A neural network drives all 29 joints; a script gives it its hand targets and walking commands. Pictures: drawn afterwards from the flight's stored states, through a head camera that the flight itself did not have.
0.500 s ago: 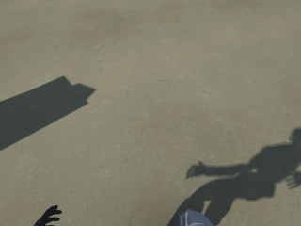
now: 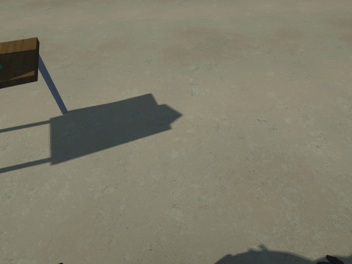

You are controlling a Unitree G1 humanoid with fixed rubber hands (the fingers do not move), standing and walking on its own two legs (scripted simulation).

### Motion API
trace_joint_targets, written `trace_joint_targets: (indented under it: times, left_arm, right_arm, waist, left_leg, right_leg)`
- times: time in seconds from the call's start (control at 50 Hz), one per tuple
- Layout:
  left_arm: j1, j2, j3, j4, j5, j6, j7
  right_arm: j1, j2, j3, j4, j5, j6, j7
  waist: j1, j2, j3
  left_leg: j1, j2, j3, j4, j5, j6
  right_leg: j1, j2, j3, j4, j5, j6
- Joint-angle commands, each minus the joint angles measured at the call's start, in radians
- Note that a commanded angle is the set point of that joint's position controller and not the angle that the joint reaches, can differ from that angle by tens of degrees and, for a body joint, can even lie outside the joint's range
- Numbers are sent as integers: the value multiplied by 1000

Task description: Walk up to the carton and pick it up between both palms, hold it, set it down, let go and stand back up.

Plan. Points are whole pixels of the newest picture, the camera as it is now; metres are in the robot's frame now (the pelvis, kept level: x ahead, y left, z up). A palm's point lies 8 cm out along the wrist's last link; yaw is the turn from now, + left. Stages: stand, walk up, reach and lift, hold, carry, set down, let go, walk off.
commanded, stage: walk up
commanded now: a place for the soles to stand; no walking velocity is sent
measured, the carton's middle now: out of the picture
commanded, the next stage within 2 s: none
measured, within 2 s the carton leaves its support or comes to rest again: neither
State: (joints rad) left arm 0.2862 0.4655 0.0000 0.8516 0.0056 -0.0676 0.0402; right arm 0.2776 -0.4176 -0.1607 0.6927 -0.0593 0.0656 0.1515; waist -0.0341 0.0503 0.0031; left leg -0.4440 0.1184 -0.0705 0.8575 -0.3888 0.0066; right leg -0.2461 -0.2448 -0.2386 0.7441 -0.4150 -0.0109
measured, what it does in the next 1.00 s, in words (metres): walks ahead, turning left: right foot, then left foot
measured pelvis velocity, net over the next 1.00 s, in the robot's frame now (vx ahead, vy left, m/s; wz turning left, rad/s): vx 0.24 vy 0.24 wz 0.38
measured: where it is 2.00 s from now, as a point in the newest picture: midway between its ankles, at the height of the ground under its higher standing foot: (103, 216)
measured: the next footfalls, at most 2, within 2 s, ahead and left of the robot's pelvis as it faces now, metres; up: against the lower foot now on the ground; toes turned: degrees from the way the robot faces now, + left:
right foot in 0.32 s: +0.22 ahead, -0.05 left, +0.00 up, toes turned -2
left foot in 0.80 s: +0.29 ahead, +0.34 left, +0.00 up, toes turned +20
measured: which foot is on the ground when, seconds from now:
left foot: down 0.00-0.36, up 0.38-0.78, down 0.80-1.00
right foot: down 0.00-0.00, up 0.02-0.30, down 0.32-0.82, up 0.84-1.00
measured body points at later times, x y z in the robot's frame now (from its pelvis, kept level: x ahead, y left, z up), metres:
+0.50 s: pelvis +0.12 +0.06 +0.02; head +0.14 +0.05 +0.46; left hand +0.14 +0.42 -0.06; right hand +0.26 -0.23 -0.09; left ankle +0.10 +0.18 -0.66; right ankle +0.18 -0.05 -0.70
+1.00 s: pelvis +0.24 +0.24 +0.00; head +0.26 +0.26 +0.45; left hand +0.25 +0.59 -0.09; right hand +0.44 -0.04 -0.08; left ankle +0.25 +0.33 -0.70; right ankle +0.31 +0.10 -0.63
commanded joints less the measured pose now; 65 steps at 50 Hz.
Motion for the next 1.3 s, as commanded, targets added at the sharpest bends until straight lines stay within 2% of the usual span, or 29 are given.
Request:
trace_joint_targets:
  times: [0.0, 0.04, 0.08, 0.12, 0.2, 0.26, 0.3, 0.32, 0.34, 0.36, 0.4, 0.5, 0.62, 0.7, 0.76, 0.78, 0.8, 0.82, 0.84, 0.86, 0.9, 0.94, 1.02, 1.1, 1.18, 1.22, 1.24, 1.26, 1.28]
  left_arm:
    - [-144, 169, 89, -92, 19, -13, -17]
    - [-167, 257, 101, -62, 7, -33, -3]
    - [-107, 273, 105, -17, -1, -45, 2]
    - [-80, 252, 114, -11, -7, -38, -1]
    - [-94, 226, 98, -21, -3, -46, 6]
    - [-92, 235, 102, -20, -7, -59, 2]
    - [82, 240, 122, 30, -7, -72, 11]
    - [214, 301, 147, 44, 8, -73, 22]
    - [256, 407, 173, 33, 15, -74, 31]
    - [97, 422, 173, 3, 13, -71, 29]
    - [17, 370, 161, -30, 0, -75, 23]
    - [56, 345, 154, -18, 15, -86, 6]
    - [-2, 362, 149, -42, 26, -96, -1]
    - [-62, 351, 136, -54, 27, -90, -12]
    - [-104, 296, 117, -45, 25, -74, -12]
    - [-69, 236, 91, -56, 20, -62, -12]
    - [-20, 145, 62, -73, 20, -57, -22]
    - [8, 191, 64, -83, -8, -54, -10]
    - [-40, 254, 78, -64, -12, -55, -1]
    - [-53, 260, 72, -38, -15, -48, 2]
    - [-35, 239, 72, -15, -33, -39, -7]
    - [-6, 209, 64, 4, -29, -34, -11]
    - [-79, 213, 71, 6, -17, -27, -9]
    - [-150, 256, 103, -10, -16, -32, -17]
    - [-133, 246, 110, -11, -16, -49, -18]
    - [43, 249, 120, 21, -14, -69, -9]
    - [220, 302, 147, 45, 2, -79, 5]
    - [292, 387, 169, 37, 9, -89, 17]
    - [218, 404, 167, 15, -6, -84, 18]
  right_arm:
    - [136, -408, -85, 40, 9, -58, -59]
    - [56, -415, -66, -8, 33, -62, -69]
    - [41, -328, -35, -23, 16, -69, -81]
    - [50, -297, -15, -26, 13, -76, -86]
    - [46, -289, -9, -56, 21, -78, -83]
    - [42, -275, 2, -77, 22, -79, -81]
    - [-93, -257, 15, -123, 31, -80, -74]
    - [-111, -201, 41, -137, 38, -86, -76]
    - [-70, -143, 56, -142, 30, -91, -75]
    - [-14, -250, 27, -93, 10, -77, -73]
    - [7, -294, 18, -32, 8, -66, -59]
    - [-15, -246, 2, -14, 14, -81, -32]
    - [-148, -207, -3, -46, 32, -72, -17]
    - [-143, -210, -8, -3, 43, -77, -12]
    - [98, -262, -47, 80, 35, -84, -38]
    - [229, -312, -67, 106, 33, -87, -58]
    - [222, -382, -84, 92, 30, -92, -81]
    - [149, -414, -72, 59, 56, -103, -87]
    - [108, -395, -62, 35, 70, -102, -91]
    - [74, -371, -56, 6, 75, -98, -100]
    - [50, -296, -30, 6, 56, -110, -116]
    - [42, -270, -8, 1, 52, -123, -116]
    - [19, -270, 1, -26, 42, -122, -104]
    - [42, -298, -2, -36, 27, -118, -99]
    - [-11, -292, 1, -39, 19, -111, -97]
    - [-76, -266, 15, -62, 20, -109, -91]
    - [-83, -183, 39, -81, 35, -120, -89]
    - [23, -114, 61, -75, 26, -129, -85]
    - [68, -235, 35, -41, 17, -113, -86]
  waist:
    - [-84, 360, 117]
    - [-68, 244, 103]
    - [-23, 207, 51]
    - [-9, 223, -2]
    - [-9, 159, -16]
    - [-3, 89, -6]
    - [125, 10, -36]
    - [199, -96, -100]
    - [204, -315, -153]
    - [122, -191, -80]
    - [62, -68, 23]
    - [66, -84, -9]
    - [48, -141, 98]
    - [18, -162, 98]
    - [-141, 7, -71]
    - [-180, 190, -81]
    - [-143, 474, 4]
    - [-102, 441, -24]
    - [-92, 315, -27]
    - [-75, 217, -34]
    - [-34, 183, -29]
    - [-10, 173, -61]
    - [-2, 97, 2]
    - [-39, 67, 54]
    - [-13, 16, 92]
    - [90, -38, 10]
    - [191, -192, -98]
    - [178, -353, -195]
    - [140, -194, -197]
  left_leg:
    - [205, 113, -589, -669, -336, 122]
    - [210, 162, -713, -699, -295, 238]
    - [257, 79, -494, -571, 68, 191]
    - [303, 52, -413, -497, 317, 185]
    - [221, 84, -425, -458, 277, 240]
    - [146, 81, -439, -434, 291, 222]
    - [-182, -22, -288, -263, 309, 153]
    - [-296, -120, -181, -27, 340, 76]
    - [-423, -242, -68, 254, -27, 33]
    - [-490, -161, -62, 340, -134, 13]
    - [-447, -72, -78, 323, -58, 12]
    - [-338, -26, -34, 183, 42, -10]
    - [-223, 38, 22, 15, 124, -22]
    - [-24, 20, 102, -97, 196, 9]
    - [341, -89, 89, -198, 89, 46]
    - [433, -140, 3, -281, -71, 56]
    - [433, 33, -305, -428, 56, 67]
    - [474, 123, -594, -559, 152, 116]
    - [471, 159, -650, -578, 180, 169]
    - [399, 145, -583, -572, 152, 133]
    - [334, 67, -368, -493, 446, 72]
    - [293, 50, -323, -460, 520, 99]
    - [154, 37, -307, -500, 213, 175]
    - [115, 87, -443, -555, -126, 192]
    - [30, 99, -440, -528, -106, 185]
    - [-133, 5, -230, -257, 190, 120]
    - [-227, -104, -108, 104, 365, 69]
    - [-375, -226, -16, 356, -57, 9]
    - [-443, -240, -21, 435, -173, -2]
  right_leg:
    - [-587, 198, 44, 490, -236, -8]
    - [-592, 147, 193, 462, -168, -20]
    - [-520, 111, 206, 401, -85, -8]
    - [-485, 128, 191, 343, -72, -7]
    - [-397, 144, 180, 180, -74, -39]
    - [-302, 167, 175, 83, -8, -56]
    - [147, 196, 169, -142, 191, -81]
    - [316, 105, 347, -290, 68, -119]
    - [417, -196, 743, -470, -270, -167]
    - [306, -329, 910, -541, -485, -245]
    - [189, -299, 749, -495, -407, -235]
    - [177, -194, 421, -438, -148, -214]
    - [-5, -211, 251, -498, -94, -194]
    - [-102, -179, 102, -435, -64, -130]
    - [-164, -86, -9, 64, 313, -75]
    - [-277, -35, 7, 380, 301, -57]
    - [-477, 112, 0, 590, -103, -10]
    - [-587, 177, 85, 617, -151, -7]
    - [-616, 145, 145, 619, -112, -22]
    - [-600, 95, 174, 638, -76, -23]
    - [-525, 63, 207, 563, 58, -22]
    - [-448, 62, 213, 457, 68, -24]
    - [-412, 91, 178, 279, 42, -23]
    - [-417, 83, 190, 194, 116, -27]
    - [-309, 103, 184, 113, 131, -42]
    - [92, 161, 147, -102, 160, -59]
    - [313, 67, 349, -252, 13, -95]
    - [514, -207, 726, -359, -160, -153]
    - [503, -314, 963, -465, -356, -224]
